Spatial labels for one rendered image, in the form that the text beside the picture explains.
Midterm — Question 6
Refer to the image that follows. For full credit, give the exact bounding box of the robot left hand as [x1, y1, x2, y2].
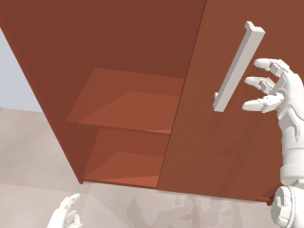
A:
[47, 193, 83, 228]

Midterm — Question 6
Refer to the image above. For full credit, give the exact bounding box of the robot right upper arm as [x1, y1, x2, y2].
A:
[270, 185, 304, 228]

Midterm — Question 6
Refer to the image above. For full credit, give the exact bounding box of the wardrobe door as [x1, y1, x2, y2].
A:
[156, 0, 304, 201]
[260, 183, 285, 198]

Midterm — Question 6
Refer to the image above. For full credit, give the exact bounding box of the right robot forearm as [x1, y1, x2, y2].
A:
[276, 100, 304, 190]

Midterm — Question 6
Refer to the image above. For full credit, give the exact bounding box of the robot right hand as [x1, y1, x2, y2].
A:
[242, 58, 304, 113]

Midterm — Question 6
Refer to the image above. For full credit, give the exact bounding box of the handle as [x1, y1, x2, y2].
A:
[213, 21, 266, 112]

